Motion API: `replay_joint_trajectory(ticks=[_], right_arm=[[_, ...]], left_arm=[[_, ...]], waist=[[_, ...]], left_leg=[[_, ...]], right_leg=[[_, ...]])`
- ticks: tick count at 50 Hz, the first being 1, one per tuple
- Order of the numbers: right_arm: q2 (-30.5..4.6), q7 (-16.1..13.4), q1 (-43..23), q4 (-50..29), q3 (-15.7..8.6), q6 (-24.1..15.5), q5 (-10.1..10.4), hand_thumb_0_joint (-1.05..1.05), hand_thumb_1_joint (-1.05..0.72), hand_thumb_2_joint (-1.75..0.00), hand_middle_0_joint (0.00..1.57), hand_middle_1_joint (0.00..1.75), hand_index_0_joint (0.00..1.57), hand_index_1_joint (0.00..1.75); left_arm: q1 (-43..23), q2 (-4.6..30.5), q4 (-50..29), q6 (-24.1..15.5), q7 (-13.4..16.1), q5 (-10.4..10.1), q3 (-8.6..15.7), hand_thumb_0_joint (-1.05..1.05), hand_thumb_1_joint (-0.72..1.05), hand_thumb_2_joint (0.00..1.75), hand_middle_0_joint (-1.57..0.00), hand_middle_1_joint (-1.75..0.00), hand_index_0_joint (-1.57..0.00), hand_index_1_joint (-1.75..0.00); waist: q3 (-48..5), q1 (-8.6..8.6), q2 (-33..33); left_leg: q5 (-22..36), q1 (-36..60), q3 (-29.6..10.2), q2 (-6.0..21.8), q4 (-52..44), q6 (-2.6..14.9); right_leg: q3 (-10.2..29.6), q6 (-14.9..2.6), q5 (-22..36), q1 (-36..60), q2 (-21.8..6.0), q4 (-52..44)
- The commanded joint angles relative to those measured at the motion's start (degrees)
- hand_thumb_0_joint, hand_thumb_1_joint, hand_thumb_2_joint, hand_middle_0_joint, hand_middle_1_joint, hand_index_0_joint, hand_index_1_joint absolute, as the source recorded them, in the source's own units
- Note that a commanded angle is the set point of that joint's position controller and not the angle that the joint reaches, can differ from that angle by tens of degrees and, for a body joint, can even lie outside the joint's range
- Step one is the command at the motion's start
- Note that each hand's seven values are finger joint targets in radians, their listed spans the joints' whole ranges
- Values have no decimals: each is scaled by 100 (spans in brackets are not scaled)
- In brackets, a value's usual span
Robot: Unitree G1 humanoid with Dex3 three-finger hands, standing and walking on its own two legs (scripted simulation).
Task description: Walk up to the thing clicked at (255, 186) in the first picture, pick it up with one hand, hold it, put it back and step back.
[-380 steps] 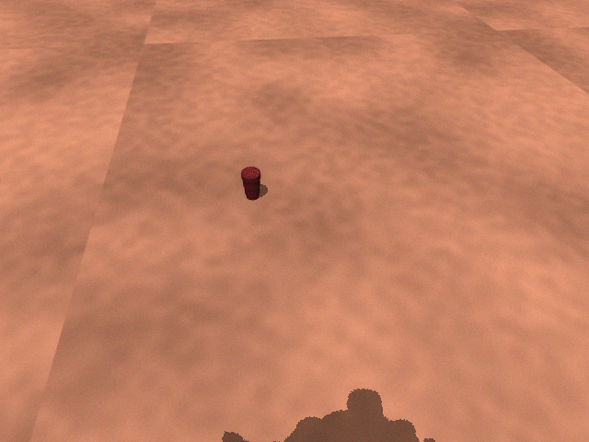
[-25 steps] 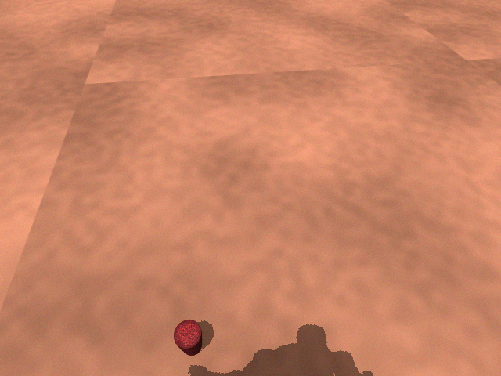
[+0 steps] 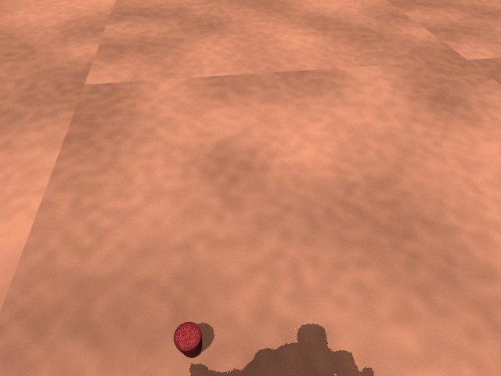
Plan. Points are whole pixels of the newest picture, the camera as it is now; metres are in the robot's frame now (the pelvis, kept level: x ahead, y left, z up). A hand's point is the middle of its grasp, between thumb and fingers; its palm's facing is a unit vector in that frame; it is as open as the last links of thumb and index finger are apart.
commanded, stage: stand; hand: left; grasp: from the side
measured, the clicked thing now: (190, 342) +0.37 +0.22 -0.71
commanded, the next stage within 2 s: go down in 0.40 s
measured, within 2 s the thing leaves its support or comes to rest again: neither
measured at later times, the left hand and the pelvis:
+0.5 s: hand out of the picture +0.08 +0.25 -0.16, palm faces -0.04 -0.94 -0.34, open 7.4 cm; pelvis +0.00 +0.00 +0.00, yaw +0 degrees
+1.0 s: hand out of the picture +0.14 +0.28 -0.18, palm faces +0.05 -0.94 -0.34, open 15.6 cm; pelvis -0.01 +0.01 -0.05, yaw +0 degrees
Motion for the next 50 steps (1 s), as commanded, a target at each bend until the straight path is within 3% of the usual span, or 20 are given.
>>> replay_joint_trajectory(ticks=[1,10,24,25,26,27,28,29,30,31,33,35,37,40,42,44,47,48,50], right_arm=[[-1233,-70,-226,-326,-215,-141,31,0,-90,-90,20,30,20,30],[-1228,-71,-217,-368,-232,-137,26,0,-90,-90,20,30,20,30],[-1209,-66,-188,-363,-237,-124,23,0,-90,-90,20,30,20,30],[-1238,-69,-192,-364,-243,-120,26,0,-93,-91,21,30,20,30],[-262,-184,33,-1959,-8,-394,428,0,-98,-92,20,30,20,30],[-470,-240,306,-1684,-58,-378,428,0,-100,-93,20,30,20,30],[-632,-268,442,-1615,-131,-315,407,0,-100,-93,20,30,20,30],[-630,-250,514,-1753,-206,-261,387,0,-99,-93,20,30,20,30],[-613,-271,573,-1878,-271,-269,336,0,-98,-92,20,30,20,30],[-594,-312,726,-1958,-357,-303,335,0,-98,-92,20,30,20,30],[-538,-272,902,-2151,-445,-361,227,0,-97,-92,20,30,20,30],[-523,-228,901,-2411,-536,-383,206,0,-94,-91,20,30,20,30],[-472,-232,803,-2669,-516,-379,220,0,-94,-91,20,30,20,30],[-431,-216,657,-2968,-493,-423,236,0,-93,-90,20,30,20,30],[-416,-214,671,-3114,-504,-488,232,0,-93,-90,20,30,20,30],[-417,-212,789,-3222,-527,-570,216,0,-91,-90,20,30,20,30],[-402,-257,860,-3324,-566,-678,199,0,-89,-89,20,30,20,30],[-357,-258,841,-3394,-546,-712,194,0,-90,-90,20,30,20,30],[-344,-292,812,-3480,-551,-789,186,0,-89,-89,20,30,20,30]], left_arm=[[-176,1192,-315,-119,99,-24,244,0,90,90,-20,-30,-20,-30],[-183,1244,-345,-139,108,-12,266,0,90,90,-20,-30,-20,-30],[-217,1210,-362,-131,112,-19,253,0,90,90,-20,-30,-20,-30],[-192,1210,-354,-135,108,-23,256,0,82,82,-26,-22,-22,-22],[-2203,243,-2364,-628,195,-294,307,0,74,74,-18,-14,-14,-14],[-2730,591,-1865,-558,221,-249,434,0,66,66,-10,-6,-6,-6],[-1719,1143,-867,-324,260,-138,818,0,58,58,-2,-2,-2,-1],[-1330,1240,-575,-253,194,-81,978,0,50,50,-3,-3,-3,-2],[-1626,1284,-761,-258,138,14,966,0,42,42,-1,-5,-2,-3],[-1736,1548,-965,-320,106,101,1150,0,34,34,-2,-5,-2,-4],[-807,1351,-401,-194,-45,345,1272,0,24,22,-2,-8,-3,-6],[-452,1435,-779,-150,-102,422,1549,0,12,18,-3,-8,-4,-6],[-506,1212,-1010,8,-93,437,1443,0,2,16,-5,-10,-6,-9],[-808,1221,-1432,212,-73,401,1494,0,-14,18,-6,-16,-7,-14],[-622,1174,-1697,268,-88,364,1539,0,-26,16,-7,-16,-7,-15],[-314,892,-1879,308,-173,305,1436,0,-37,15,-7,-18,-8,-17],[-436,1086,-2614,302,-206,271,1587,0,-49,8,-8,-13,-8,-13],[-407,991,-2788,314,-222,255,1513,0,-51,8,-8,-15,-9,-14],[-360,1065,-3136,309,-203,263,1608,0,-55,9,-9,-16,-9,-15]], waist=[[-334,1,20],[-510,-15,23],[-343,-28,44],[-375,-12,67],[201,-694,212],[-89,-503,-13],[-26,-374,-159],[-76,-196,-233],[-462,-182,-143],[-901,-150,-137],[-1276,-65,-196],[-1743,191,143],[-1592,151,342],[-1346,6,287],[-1341,-12,210],[-1389,-77,183],[-1762,-132,216],[-1754,-165,228],[-1830,-146,308]], left_leg=[[950,181,-566,639,-184,172],[1174,311,-542,657,-115,205],[906,174,-537,633,-186,184],[901,200,-541,642,-171,206],[140,-634,67,-231,228,202],[39,-538,31,-215,323,223],[-117,-701,45,-258,413,240],[-25,-917,62,-221,615,238],[96,-929,46,-249,766,241],[284,-881,20,-256,920,258],[532,-1204,-30,-292,1249,233],[759,-1256,-19,-338,1467,179],[656,-1322,-47,-310,1472,133],[237,-1743,-99,-258,1741,138],[72,-1944,-139,-213,1915,137],[11,-2044,-186,-149,2102,129],[193,-2180,-236,-135,2477,143],[91,-2273,-248,-125,2575,142],[-15,-2441,-266,-104,2792,142]], right_leg=[[521,-158,972,-128,-701,-250],[518,-171,1299,-11,-725,-193],[524,-178,1041,-39,-710,-264],[533,-178,1050,-3,-724,-278],[120,-119,612,-1384,87,143],[46,-99,390,-1087,74,176],[-11,-130,120,-1112,101,197],[-31,-131,124,-1164,114,376],[-11,-156,213,-1190,96,546],[38,-119,495,-1124,66,700],[12,-129,733,-1117,44,1071],[16,-164,860,-1005,66,1330],[-1,-203,653,-1281,113,1386],[-36,-192,202,-1734,129,1553],[-65,-200,-18,-2023,171,1791],[-120,-200,-115,-2265,210,2044],[-99,-179,79,-2468,183,2386],[-89,-171,1,-2587,172,2481],[-74,-176,-118,-2841,160,2709]])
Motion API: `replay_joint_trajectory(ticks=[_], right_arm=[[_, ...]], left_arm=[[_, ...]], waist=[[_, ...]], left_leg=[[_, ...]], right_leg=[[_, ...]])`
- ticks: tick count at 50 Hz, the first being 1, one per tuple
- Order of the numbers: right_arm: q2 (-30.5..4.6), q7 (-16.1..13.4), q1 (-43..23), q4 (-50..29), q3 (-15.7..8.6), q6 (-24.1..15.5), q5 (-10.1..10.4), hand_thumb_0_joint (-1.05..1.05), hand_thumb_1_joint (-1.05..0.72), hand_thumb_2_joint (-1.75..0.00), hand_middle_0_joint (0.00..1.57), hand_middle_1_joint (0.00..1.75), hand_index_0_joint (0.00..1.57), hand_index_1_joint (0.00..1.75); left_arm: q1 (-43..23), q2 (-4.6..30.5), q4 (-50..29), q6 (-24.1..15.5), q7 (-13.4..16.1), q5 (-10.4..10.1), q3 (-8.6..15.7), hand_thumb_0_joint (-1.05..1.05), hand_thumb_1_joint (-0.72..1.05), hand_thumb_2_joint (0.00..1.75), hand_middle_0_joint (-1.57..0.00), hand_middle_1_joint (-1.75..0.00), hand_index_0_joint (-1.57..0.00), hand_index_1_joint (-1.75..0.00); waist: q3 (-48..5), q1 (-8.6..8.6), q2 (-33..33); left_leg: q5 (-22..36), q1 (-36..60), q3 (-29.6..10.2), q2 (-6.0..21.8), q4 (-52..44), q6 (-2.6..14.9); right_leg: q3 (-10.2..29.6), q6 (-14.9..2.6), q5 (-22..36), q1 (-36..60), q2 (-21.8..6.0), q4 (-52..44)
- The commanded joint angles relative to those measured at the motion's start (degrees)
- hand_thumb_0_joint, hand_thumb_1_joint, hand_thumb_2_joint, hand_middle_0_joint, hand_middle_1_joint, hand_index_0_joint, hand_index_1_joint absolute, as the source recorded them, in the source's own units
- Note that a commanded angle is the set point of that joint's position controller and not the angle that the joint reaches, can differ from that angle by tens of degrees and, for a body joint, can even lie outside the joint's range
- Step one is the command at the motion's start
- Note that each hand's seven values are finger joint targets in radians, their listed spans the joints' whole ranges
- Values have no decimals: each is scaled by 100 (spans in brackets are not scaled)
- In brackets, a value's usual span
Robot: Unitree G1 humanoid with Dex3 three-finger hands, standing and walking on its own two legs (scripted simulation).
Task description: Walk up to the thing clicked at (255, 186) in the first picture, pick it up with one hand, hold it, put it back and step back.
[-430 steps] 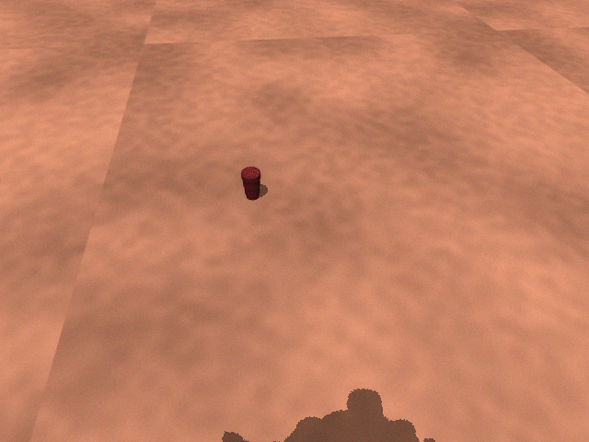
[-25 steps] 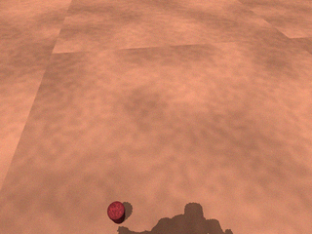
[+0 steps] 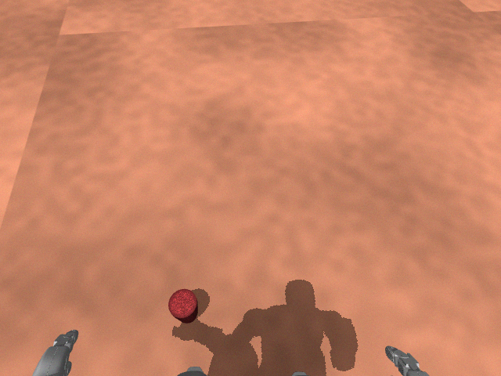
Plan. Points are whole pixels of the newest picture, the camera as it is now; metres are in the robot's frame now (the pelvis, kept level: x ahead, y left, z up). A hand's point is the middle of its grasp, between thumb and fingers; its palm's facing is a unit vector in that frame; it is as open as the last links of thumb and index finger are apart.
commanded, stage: go down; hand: left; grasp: from the side
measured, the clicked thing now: (185, 308) +0.38 +0.20 -0.66
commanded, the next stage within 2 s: none
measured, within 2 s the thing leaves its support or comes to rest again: neither
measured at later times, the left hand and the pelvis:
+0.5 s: hand out of the picture +0.15 +0.28 -0.17, palm faces +0.09 -0.95 -0.31, open 17.5 cm; pelvis +0.00 +0.00 -0.05, yaw +0 degrees
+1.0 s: hand (88, 331) +0.24 +0.34 -0.27, palm faces +0.15 -0.96 -0.22, open 17.2 cm; pelvis -0.06 -0.01 -0.20, yaw -2 degrees
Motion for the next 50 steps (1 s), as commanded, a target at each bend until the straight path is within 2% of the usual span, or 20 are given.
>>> replay_joint_trajectory(ticks=[1,3,6,8,13,20,22,24,27,30,33,34,36,38,39,42,47,48,49,50], right_arm=[[-931,-121,-87,-883,-344,-423,14,0,-89,-90,20,30,20,30],[-945,-153,-109,-974,-338,-475,10,0,-89,-89,20,30,20,30],[-949,-210,-111,-1072,-323,-530,17,0,-87,-89,20,30,20,30],[-938,-231,-138,-1120,-298,-584,13,0,-87,-89,20,30,20,30],[-867,-307,-182,-1244,-249,-680,-20,0,-89,-89,20,30,20,30],[-815,-301,-186,-1386,-250,-868,-89,0,-90,-90,20,30,20,30],[-819,-299,-192,-1411,-266,-901,-94,0,-91,-90,20,30,20,30],[-858,-289,-197,-1369,-260,-938,-105,0,-92,-90,20,30,20,30],[-895,-250,-311,-1307,-275,-1024,-126,0,-93,-91,20,30,20,30],[-989,-222,-303,-1263,-305,-1100,-130,0,-94,-91,20,30,20,30],[-1128,-204,-225,-1147,-298,-1119,-137,0,-93,-91,20,30,20,30],[-1189,-200,-226,-1100,-296,-1100,-135,0,-92,-91,20,30,20,30],[-1271,-200,-251,-1039,-304,-1046,-144,0,-91,-90,20,30,20,30],[-1350,-194,-250,-962,-288,-984,-154,0,-90,-90,20,30,20,30],[-1381,-191,-208,-937,-277,-944,-154,0,-90,-90,20,30,20,30],[-1353,-163,-282,-970,-212,-861,-126,0,-89,-90,20,30,20,30],[-1390,-160,-351,-847,-199,-802,-130,0,-89,-90,20,30,20,30],[-1393,-156,-319,-813,-183,-810,-133,0,-90,-90,20,30,20,30],[-1395,-166,-362,-787,-179,-809,-135,0,-89,-90,20,30,20,30],[-1398,-177,-388,-788,-154,-818,-147,0,-89,-90,20,30,20,30]], left_arm=[[-37,1144,-1366,-147,66,-49,429,0,-56,5,-9,-11,-9,-11],[220,1167,-1684,-63,72,-40,472,0,-58,11,-9,-18,-10,-18],[483,1198,-2132,140,65,-68,528,0,-61,1,-10,-9,-9,-9],[703,1173,-2307,278,55,-93,545,0,-61,4,-10,-11,-10,-11],[829,1129,-2589,519,17,-150,607,0,-61,1,-10,-8,-9,-8],[1154,1137,-2820,359,-232,-304,823,0,-61,0,-9,-6,-9,-7],[1103,1281,-3009,220,-319,-353,989,0,-61,0,-9,-6,-9,-7],[740,1345,-2834,63,-407,-413,1059,0,-59,0,-9,-5,-8,-6],[98,1668,-2272,-440,-564,-493,1431,0,-55,0,-8,-1,-7,-2],[-239,1850,-2027,-1097,-914,-711,1647,0,-56,1,-7,-5,-7,-5],[-764,2111,-1959,-1663,-1343,-891,1796,0,-53,7,-6,-10,-6,-10],[-902,2295,-1957,-1806,-1459,-924,1918,0,-52,8,-6,-10,-5,-10],[-1048,2408,-1683,-1973,-1641,-948,1982,0,-53,9,-6,-10,-5,-11],[-1147,2602,-1344,-2068,-1758,-1000,2191,0,-54,9,-6,-10,-5,-11],[-1445,2922,-1523,-2130,-1775,-1033,2417,0,-52,10,-5,-9,-4,-10],[-1280,2882,-992,-2113,-1886,-1113,2548,0,-53,10,-5,-10,-4,-11],[-2275,3327,-802,-2343,-2082,-1173,2794,0,-53,10,-6,-12,-5,-12],[-2439,3501,-783,-2422,-2119,-1200,2933,0,-49,10,-5,-11,-5,-11],[-2559,3373,-701,-2505,-2191,-1220,2839,0,-50,9,-5,-12,-5,-11],[-2732,3480,-595,-2582,-2227,-1236,2890,0,-49,9,-5,-12,-5,-11]], waist=[[-1375,35,311],[-1344,80,461],[-1444,30,526],[-1380,82,642],[-1348,-27,440],[-1617,-1,466],[-1764,38,569],[-1753,-60,456],[-1580,-9,354],[-2087,17,442],[-2729,39,732],[-2933,125,838],[-3126,151,918],[-3254,252,1007],[-3486,315,1064],[-3574,393,694],[-3442,235,581],[-3515,242,519],[-3430,156,578],[-3273,136,593]], left_leg=[[1237,535,-155,-142,-99,48],[1143,474,-193,-116,-86,20],[1120,468,-267,-87,-5,2],[1116,354,-309,-76,75,-9],[1221,-31,-267,-99,478,50],[1198,-471,-294,-104,1001,73],[1201,-592,-270,-121,1186,78],[1216,-860,-307,-101,1435,105],[556,-1683,-324,-111,1949,125],[202,-2169,-315,-150,2431,146],[432,-2260,-449,-125,2863,115],[489,-2211,-519,-98,2951,95],[415,-2271,-598,-61,3120,68],[381,-2402,-673,-42,3271,34],[426,-2437,-668,-50,3368,45],[381,-2803,-624,-81,3611,92],[-358,-3704,-543,-92,4060,154],[-395,-3785,-536,-75,4181,165],[-583,-3876,-550,-71,4232,162],[-850,-4073,-551,-68,4262,157]], right_leg=[[-64,-218,1034,-29,214,3],[-81,-231,905,-194,222,119],[-93,-219,867,-295,233,224],[-93,-224,826,-394,222,337],[-87,-193,958,-604,215,521],[-87,-198,902,-1040,194,1036],[-52,-198,931,-1171,182,1195],[-54,-194,944,-1449,175,1429],[-32,-203,340,-2299,177,1979],[25,-224,54,-2802,154,2511],[52,-253,113,-3326,117,3087],[34,-273,61,-3544,115,3271],[9,-292,-83,-3947,137,3518],[-33,-299,-120,-4248,146,3766],[-3,-309,-107,-4215,137,3801],[9,-307,-82,-4183,154,3871],[119,-289,-579,-4522,156,4104],[133,-270,-600,-4547,157,4146],[111,-280,-741,-4774,167,4237],[118,-276,-931,-4890,170,4275]])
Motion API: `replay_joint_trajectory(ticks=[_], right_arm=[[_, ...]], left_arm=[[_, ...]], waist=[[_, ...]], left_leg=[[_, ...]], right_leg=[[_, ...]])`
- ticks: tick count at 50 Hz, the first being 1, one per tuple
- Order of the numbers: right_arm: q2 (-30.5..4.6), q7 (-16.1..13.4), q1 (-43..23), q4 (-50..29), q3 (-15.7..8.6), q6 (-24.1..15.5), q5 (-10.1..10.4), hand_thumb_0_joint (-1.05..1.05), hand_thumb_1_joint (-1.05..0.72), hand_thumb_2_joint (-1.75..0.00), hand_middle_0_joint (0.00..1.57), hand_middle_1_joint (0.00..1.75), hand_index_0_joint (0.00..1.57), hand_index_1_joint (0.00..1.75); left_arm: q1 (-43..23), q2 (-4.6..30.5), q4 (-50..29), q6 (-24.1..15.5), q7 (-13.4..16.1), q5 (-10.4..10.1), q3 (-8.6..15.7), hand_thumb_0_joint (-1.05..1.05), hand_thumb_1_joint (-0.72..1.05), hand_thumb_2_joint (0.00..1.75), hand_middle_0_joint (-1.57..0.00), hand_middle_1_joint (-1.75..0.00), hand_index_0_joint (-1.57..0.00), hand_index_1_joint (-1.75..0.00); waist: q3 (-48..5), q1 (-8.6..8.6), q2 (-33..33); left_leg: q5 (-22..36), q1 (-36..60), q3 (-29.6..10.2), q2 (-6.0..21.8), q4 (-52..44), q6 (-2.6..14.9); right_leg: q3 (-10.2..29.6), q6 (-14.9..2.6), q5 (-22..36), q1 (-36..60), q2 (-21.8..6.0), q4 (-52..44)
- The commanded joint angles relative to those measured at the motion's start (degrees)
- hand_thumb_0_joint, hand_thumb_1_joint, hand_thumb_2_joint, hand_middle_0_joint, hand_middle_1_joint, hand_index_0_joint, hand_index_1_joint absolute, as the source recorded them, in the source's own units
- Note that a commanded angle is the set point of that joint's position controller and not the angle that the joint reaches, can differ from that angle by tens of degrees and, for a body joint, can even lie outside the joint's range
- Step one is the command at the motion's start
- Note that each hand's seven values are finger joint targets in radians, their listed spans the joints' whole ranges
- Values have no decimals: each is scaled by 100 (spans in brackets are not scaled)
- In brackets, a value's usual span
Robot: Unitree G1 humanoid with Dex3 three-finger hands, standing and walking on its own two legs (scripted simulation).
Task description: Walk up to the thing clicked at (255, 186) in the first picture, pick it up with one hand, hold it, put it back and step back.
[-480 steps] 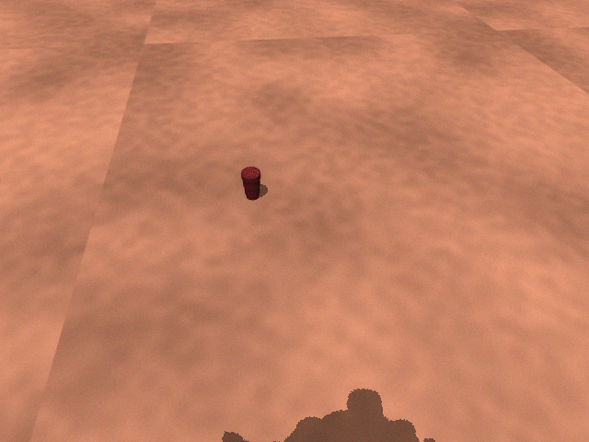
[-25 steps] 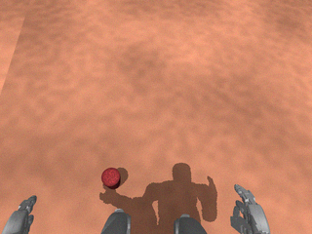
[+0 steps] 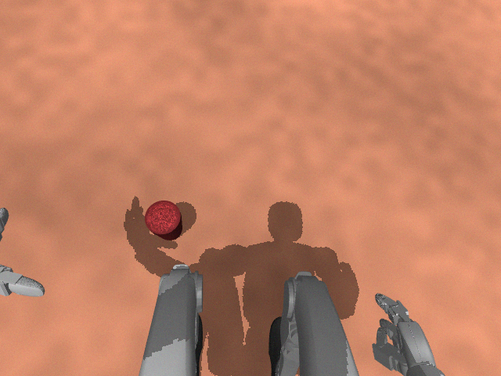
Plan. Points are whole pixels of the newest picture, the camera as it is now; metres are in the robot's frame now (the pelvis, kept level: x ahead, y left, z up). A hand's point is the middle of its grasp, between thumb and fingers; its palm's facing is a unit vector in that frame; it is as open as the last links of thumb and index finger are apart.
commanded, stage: go down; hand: left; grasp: from the side
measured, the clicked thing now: (167, 224) +0.44 +0.22 -0.46
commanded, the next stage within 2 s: approach in 1.50 s
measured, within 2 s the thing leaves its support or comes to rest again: neither
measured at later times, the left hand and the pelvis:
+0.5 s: hand (21, 225) +0.34 +0.39 -0.11, palm faces +0.19 -0.97 -0.15, open 17.2 cm; pelvis -0.02 +0.01 -0.08, yaw -2 degrees
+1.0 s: hand (25, 219) +0.35 +0.40 -0.13, palm faces +0.18 -0.98 -0.12, open 17.4 cm; pelvis -0.03 +0.00 -0.13, yaw -3 degrees
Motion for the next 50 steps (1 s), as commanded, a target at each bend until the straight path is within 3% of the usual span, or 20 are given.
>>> replay_joint_trajectory(ticks=[1,4,8,10,15,17,18,19,23,24,25,30,33,40,46,47,50], right_arm=[[-1190,-106,303,-513,-426,-281,36,0,-89,-90,20,30,20,30],[-1170,-127,342,-469,-325,-286,7,0,-89,-90,20,30,20,30],[-1311,-139,444,-371,-298,-288,-32,0,-90,-90,20,30,20,30],[-1363,-133,463,-359,-265,-277,-14,0,-91,-90,20,30,20,30],[-1479,-129,389,-273,-233,-240,-16,0,-91,-90,20,30,20,30],[-1482,-138,402,-234,-233,-222,-6,0,-91,-91,20,30,20,30],[-1463,-128,415,-224,-204,-227,-17,0,-91,-91,20,30,20,30],[-1449,-126,387,-220,-190,-230,-18,0,-92,-91,20,30,20,30],[-1501,-132,415,-142,-226,-242,-50,0,-92,-91,20,30,20,30],[-1525,-132,385,-139,-214,-243,-54,0,-92,-91,20,30,20,30],[-1502,-127,374,-102,-196,-249,-73,0,-92,-91,20,30,20,30],[-1599,-125,411,-93,-180,-244,-97,0,-92,-91,20,30,20,30],[-1603,-123,422,-65,-130,-234,-131,0,-92,-91,20,30,20,30],[-1609,-104,337,-91,-58,-217,-158,0,-92,-91,20,30,20,30],[-1664,-95,344,-90,-59,-211,-143,0,-92,-91,20,30,20,30],[-1661,-93,374,-66,-52,-217,-149,0,-92,-91,20,30,20,30],[-1671,-85,416,-49,-43,-219,-158,0,-93,-91,20,30,20,30]], left_arm=[[-1135,2105,-603,-671,-142,-229,708,0,-48,9,-5,-12,-6,-11],[-1479,2483,-458,-860,-305,-281,866,0,-46,9,-5,-11,-5,-10],[-1502,2593,-112,-895,-541,-274,932,0,-47,6,-5,-9,-6,-8],[-1582,2861,-188,-905,-597,-300,1101,0,-48,5,-6,-8,-6,-7],[-1516,2997,-155,-919,-732,-385,1316,0,-48,5,-5,-7,-5,-6],[-1775,3023,-257,-937,-794,-429,1264,0,-49,6,-5,-7,-5,-6],[-1625,3081,-160,-935,-785,-467,1389,0,-49,6,-5,-6,-4,-6],[-1645,3036,-200,-940,-823,-513,1367,0,-49,6,-5,-5,-4,-5],[-2006,3024,-189,-987,-958,-534,1317,0,-51,7,-5,-6,-4,-6],[-2087,3125,-161,-1008,-987,-533,1372,0,-50,7,-4,-5,-4,-6],[-1945,3004,46,-989,-1037,-540,1320,0,-51,7,-4,-5,-4,-6],[-2458,3322,-144,-1059,-1174,-565,1426,0,-52,7,-4,-5,-3,-6],[-2421,3472,-8,-1071,-1234,-577,1568,0,-50,7,-4,-6,-3,-6],[-2473,3827,180,-997,-1324,-587,1716,0,-51,9,-4,-5,-2,-6],[-2686,3857,163,-970,-1425,-634,1665,0,-51,9,-3,-5,-2,-6],[-2730,3772,192,-970,-1449,-648,1649,0,-51,9,-4,-6,-3,-7],[-2789,3857,194,-968,-1467,-643,1683,0,-54,9,-4,-6,-2,-7]], waist=[[-2560,28,662],[-2685,74,638],[-3047,118,974],[-3101,171,1039],[-3146,329,1423],[-3148,201,1363],[-3180,258,1222],[-3199,255,1152],[-3028,94,1259],[-3026,138,1268],[-3005,127,1254],[-3187,101,1417],[-3286,114,1348],[-3234,190,1118],[-3133,120,1275],[-3176,50,1259],[-3260,58,1221]], left_leg=[[367,1728,-137,-174,-1034,195],[191,1333,-46,-185,-796,212],[434,1553,-95,-169,-614,173],[442,1534,-143,-151,-603,157],[558,1733,-350,-93,-556,103],[574,1572,-326,-104,-395,120],[760,1479,-283,-114,-282,131],[883,1389,-219,-130,-168,153],[729,1174,-209,-118,18,159],[596,1209,-285,-98,0,147],[771,1218,-264,-92,110,147],[573,1156,-338,-92,208,127],[765,1061,-264,-120,414,137],[587,447,-75,-150,711,188],[454,369,-96,-129,814,184],[539,374,-108,-137,873,188],[682,362,-87,-143,980,190]], right_leg=[[212,-185,469,774,147,-983],[331,-176,214,817,146,-969],[171,-224,475,479,176,-589],[76,-237,499,375,193,-431],[-123,-281,632,-213,220,114],[-130,-279,630,-278,210,147],[-120,-264,745,-168,215,167],[-97,-264,817,-123,220,155],[-107,-271,726,-394,221,323],[-130,-278,634,-538,226,405],[-133,-271,749,-571,223,452],[-187,-273,640,-758,213,690],[-189,-265,735,-696,205,773],[-152,-242,582,-553,237,847],[-194,-258,494,-822,253,998],[-205,-255,588,-801,250,1030],[-208,-250,679,-764,252,1084]])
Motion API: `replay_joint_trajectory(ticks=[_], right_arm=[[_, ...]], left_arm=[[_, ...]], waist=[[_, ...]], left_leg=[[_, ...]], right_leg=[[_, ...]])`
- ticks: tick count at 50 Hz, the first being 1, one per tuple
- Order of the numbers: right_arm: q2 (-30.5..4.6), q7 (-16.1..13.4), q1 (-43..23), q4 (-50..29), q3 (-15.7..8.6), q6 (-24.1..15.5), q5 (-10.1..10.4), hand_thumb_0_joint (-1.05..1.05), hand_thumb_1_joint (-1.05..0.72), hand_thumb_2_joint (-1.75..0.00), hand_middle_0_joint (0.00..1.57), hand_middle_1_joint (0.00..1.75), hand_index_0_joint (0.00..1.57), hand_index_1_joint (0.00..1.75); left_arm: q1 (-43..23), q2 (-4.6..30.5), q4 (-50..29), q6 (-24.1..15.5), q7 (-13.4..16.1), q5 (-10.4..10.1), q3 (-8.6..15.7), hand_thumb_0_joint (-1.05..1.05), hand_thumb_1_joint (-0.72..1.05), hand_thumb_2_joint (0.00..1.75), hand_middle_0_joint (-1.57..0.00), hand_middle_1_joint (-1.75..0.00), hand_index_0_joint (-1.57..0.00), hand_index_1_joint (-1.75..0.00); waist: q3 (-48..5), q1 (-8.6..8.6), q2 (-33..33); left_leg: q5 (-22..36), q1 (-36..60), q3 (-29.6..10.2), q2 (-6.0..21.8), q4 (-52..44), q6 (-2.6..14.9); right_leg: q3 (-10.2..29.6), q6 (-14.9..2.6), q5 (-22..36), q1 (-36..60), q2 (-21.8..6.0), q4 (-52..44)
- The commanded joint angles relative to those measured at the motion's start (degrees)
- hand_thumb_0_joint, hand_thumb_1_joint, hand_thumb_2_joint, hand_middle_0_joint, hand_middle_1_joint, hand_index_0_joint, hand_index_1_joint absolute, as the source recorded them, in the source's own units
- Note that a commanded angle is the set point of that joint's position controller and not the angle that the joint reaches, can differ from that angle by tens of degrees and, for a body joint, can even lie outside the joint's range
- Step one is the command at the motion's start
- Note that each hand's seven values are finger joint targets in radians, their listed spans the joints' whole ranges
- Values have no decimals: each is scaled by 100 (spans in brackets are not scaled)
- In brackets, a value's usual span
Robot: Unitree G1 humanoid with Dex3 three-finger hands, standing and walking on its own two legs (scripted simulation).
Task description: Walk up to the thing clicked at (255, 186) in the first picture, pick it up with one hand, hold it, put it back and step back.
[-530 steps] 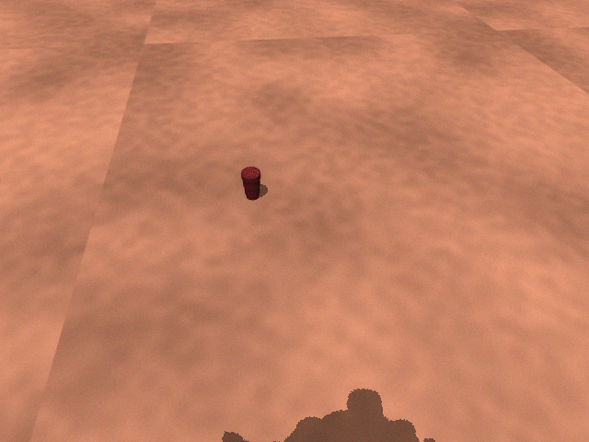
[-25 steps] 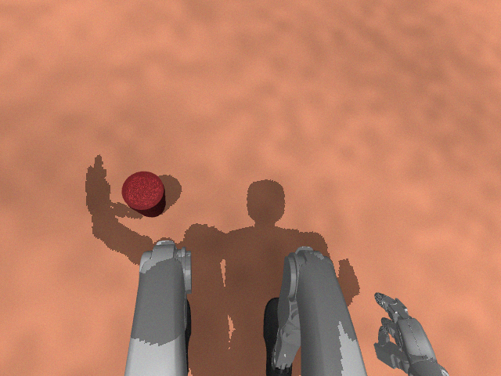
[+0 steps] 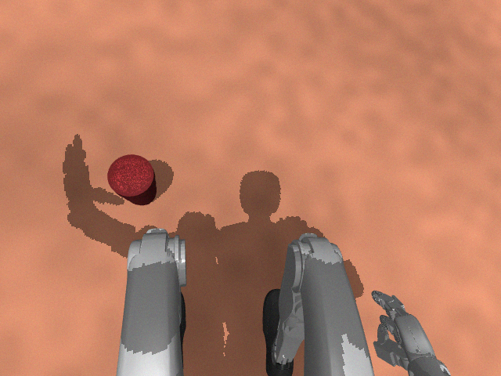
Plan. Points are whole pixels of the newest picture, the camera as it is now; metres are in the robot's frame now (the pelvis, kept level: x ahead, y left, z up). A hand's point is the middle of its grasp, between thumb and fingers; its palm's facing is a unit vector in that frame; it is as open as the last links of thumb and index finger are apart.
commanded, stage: go down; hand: left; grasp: from the side
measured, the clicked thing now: (137, 184) +0.45 +0.25 -0.33
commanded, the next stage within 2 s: approach in 0.50 s
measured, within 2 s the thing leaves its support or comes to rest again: neither
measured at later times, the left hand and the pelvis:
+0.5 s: hand out of the picture +0.37 +0.43 -0.01, palm faces +0.23 -0.97 -0.10, open 17.4 cm; pelvis +0.00 +0.00 -0.02, yaw -1 degrees
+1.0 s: hand (19, 180) +0.39 +0.39 -0.14, palm faces +0.21 -0.98 +0.06, open 17.7 cm; pelvis -0.01 +0.00 -0.07, yaw -5 degrees
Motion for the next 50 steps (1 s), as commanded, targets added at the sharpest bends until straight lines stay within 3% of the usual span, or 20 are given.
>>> replay_joint_trajectory(ticks=[1,9,17,23,26,30,33,37,39,41,42,45,47,50], right_arm=[[-1320,-92,681,-345,-474,-186,59,0,-92,-91,20,30,20,30],[-1393,-63,644,-387,-473,-163,94,0,-92,-91,20,30,20,30],[-1392,-59,714,-373,-429,-165,111,0,-93,-91,20,30,20,30],[-1393,-39,680,-378,-377,-137,74,0,-92,-91,20,30,20,30],[-1464,-36,675,-373,-381,-129,66,0,-92,-91,20,30,20,30],[-1442,-27,684,-376,-312,-117,35,0,-93,-91,20,30,20,30],[-1489,-18,641,-341,-280,-115,18,0,-92,-91,20,30,20,30],[-1514,16,513,-397,-139,-168,-38,0,-92,-91,20,30,20,30],[-1525,42,429,-379,-55,-204,-83,0,-91,-91,20,30,20,30],[-1580,65,291,-450,33,-234,-136,0,-91,-90,20,30,20,30],[-1602,81,294,-403,69,-236,-171,0,-91,-90,20,30,20,30],[-1695,122,128,-442,224,-215,-297,0,-90,-90,20,30,20,30],[-1744,154,-13,-470,334,-158,-395,0,-91,-90,20,30,20,30],[-1815,188,-172,-503,501,-27,-578,0,-91,-91,20,30,20,30]], left_arm=[[-1047,2433,-1084,-334,-2,-225,413,0,-52,8,-4,-5,-3,-6],[-1093,2519,-1155,-306,0,-219,425,0,-53,8,-4,-5,-3,-6],[-968,2477,-1047,-295,-43,-312,500,0,-54,8,-4,-5,-3,-6],[-1051,2684,-1083,-345,-74,-323,584,0,-52,9,-4,-5,-2,-6],[-1083,2606,-1007,-387,-118,-342,582,0,-50,9,-4,-5,-3,-6],[-1159,2877,-1075,-420,-171,-372,686,0,-55,14,-6,-9,-2,-13],[-1162,2629,-665,-459,-245,-428,599,0,-61,5,-7,-7,-5,-9],[-1254,2337,-88,-815,-342,-598,460,0,-61,4,-7,-6,-5,-9],[-1397,2047,184,-1043,-412,-689,199,0,-61,4,-7,-6,-5,-8],[-1458,2135,343,-1265,-407,-745,228,0,-61,3,-7,-6,-5,-8],[-1481,2009,503,-1360,-415,-768,124,0,-61,2,-7,-6,-5,-8],[-1605,2249,688,-1691,-332,-752,176,0,-61,3,-7,-6,-5,-8],[-1628,2643,684,-1923,-216,-696,355,0,-61,3,-8,-6,-6,-8],[-1681,2966,615,-2250,-26,-511,446,0,-61,4,-7,-7,-5,-9]], waist=[[-3496,220,1323],[-3341,265,1607],[-3382,228,1548],[-3366,234,1496],[-3285,136,1547],[-3488,192,1570],[-3113,9,1411],[-2628,-208,1136],[-2415,-363,1015],[-2398,-366,1008],[-2373,-409,1062],[-2371,-424,1212],[-2414,-292,1382],[-2527,-314,1880]], left_leg=[[724,2704,286,-116,-1492,179],[173,2768,113,-79,-1654,152],[736,2840,115,-108,-1429,140],[744,2616,189,-110,-1287,163],[734,2713,110,-95,-1284,144],[875,2611,218,-109,-1136,162],[781,2405,153,-94,-1043,172],[430,1994,88,-78,-799,186],[245,1844,52,-65,-650,186],[179,1781,12,-57,-547,169],[235,1847,14,-47,-448,147],[283,1837,-35,-10,-235,109],[221,1910,-63,26,-178,82],[525,2141,-94,67,-68,5]], right_leg=[[-63,-263,735,1494,208,-1259],[-170,-277,414,1046,216,-1063],[-170,-286,784,996,199,-950],[-156,-266,765,1163,211,-937],[-202,-270,766,968,211,-845],[-169,-263,842,1205,223,-847],[-242,-251,781,1034,243,-775],[-346,-232,536,777,300,-657],[-401,-221,393,657,331,-613],[-453,-220,366,625,349,-510],[-464,-220,423,584,359,-450],[-547,-220,459,573,392,-235],[-587,-233,402,560,421,-97],[-654,-243,648,685,432,143]])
